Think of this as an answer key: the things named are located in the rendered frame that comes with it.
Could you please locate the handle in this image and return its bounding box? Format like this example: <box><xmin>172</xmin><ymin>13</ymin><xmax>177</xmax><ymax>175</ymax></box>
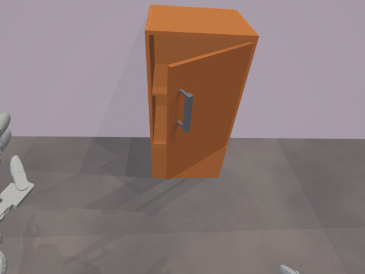
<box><xmin>177</xmin><ymin>89</ymin><xmax>193</xmax><ymax>132</ymax></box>

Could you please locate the cupboard door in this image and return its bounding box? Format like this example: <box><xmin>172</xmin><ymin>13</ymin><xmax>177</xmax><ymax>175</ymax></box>
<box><xmin>166</xmin><ymin>42</ymin><xmax>254</xmax><ymax>180</ymax></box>

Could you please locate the robot left hand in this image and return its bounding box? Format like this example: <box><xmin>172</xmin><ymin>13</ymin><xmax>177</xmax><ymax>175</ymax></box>
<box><xmin>0</xmin><ymin>112</ymin><xmax>34</xmax><ymax>222</ymax></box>

